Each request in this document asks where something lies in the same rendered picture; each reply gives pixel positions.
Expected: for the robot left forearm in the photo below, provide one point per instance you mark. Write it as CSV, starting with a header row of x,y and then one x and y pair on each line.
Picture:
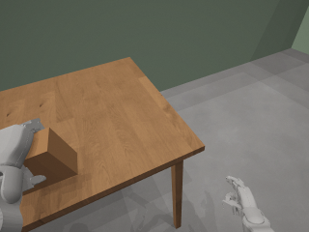
x,y
11,181

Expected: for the right robot hand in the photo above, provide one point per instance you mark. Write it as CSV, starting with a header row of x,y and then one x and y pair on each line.
x,y
234,203

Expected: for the table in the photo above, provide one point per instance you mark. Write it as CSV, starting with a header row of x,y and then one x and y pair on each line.
x,y
122,129

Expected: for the left robot hand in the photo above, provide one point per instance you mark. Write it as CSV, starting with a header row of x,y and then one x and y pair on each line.
x,y
15,144

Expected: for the sponge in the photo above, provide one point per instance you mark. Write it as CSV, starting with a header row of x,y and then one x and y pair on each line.
x,y
52,157

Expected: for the robot right forearm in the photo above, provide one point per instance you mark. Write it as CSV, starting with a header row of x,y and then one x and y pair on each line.
x,y
254,220

